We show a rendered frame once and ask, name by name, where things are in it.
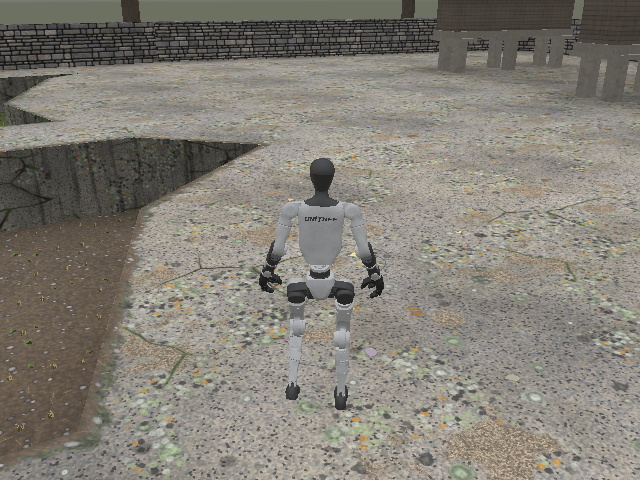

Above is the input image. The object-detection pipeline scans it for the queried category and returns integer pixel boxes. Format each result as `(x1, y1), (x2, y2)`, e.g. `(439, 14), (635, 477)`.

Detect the right robot foot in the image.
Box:
(334, 385), (348, 410)

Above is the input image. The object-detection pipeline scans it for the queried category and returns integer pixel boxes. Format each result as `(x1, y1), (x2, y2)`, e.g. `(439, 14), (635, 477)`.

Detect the robot right shin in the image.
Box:
(335, 331), (350, 397)

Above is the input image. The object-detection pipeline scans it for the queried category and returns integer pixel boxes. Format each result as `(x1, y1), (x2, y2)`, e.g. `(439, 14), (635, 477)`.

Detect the right robot forearm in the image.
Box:
(361, 242), (381, 281)

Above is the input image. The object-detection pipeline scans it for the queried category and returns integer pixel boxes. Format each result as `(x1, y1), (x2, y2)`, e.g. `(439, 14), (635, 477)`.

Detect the robot right hand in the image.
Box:
(361, 275), (384, 298)

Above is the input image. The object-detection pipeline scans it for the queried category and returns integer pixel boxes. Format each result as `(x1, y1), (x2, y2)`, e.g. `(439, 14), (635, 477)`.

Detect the left robot upper arm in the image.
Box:
(271, 201), (301, 256)

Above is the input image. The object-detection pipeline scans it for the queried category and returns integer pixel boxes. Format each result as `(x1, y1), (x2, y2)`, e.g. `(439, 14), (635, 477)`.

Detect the right robot upper arm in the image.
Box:
(342, 202), (371, 258)

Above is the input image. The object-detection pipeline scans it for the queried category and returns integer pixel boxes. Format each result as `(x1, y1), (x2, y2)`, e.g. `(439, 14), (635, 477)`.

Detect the robot left hand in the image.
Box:
(259, 273), (282, 293)

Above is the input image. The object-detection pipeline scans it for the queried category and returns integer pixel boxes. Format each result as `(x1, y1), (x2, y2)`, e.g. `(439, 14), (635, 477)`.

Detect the left robot forearm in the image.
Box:
(261, 240), (282, 278)

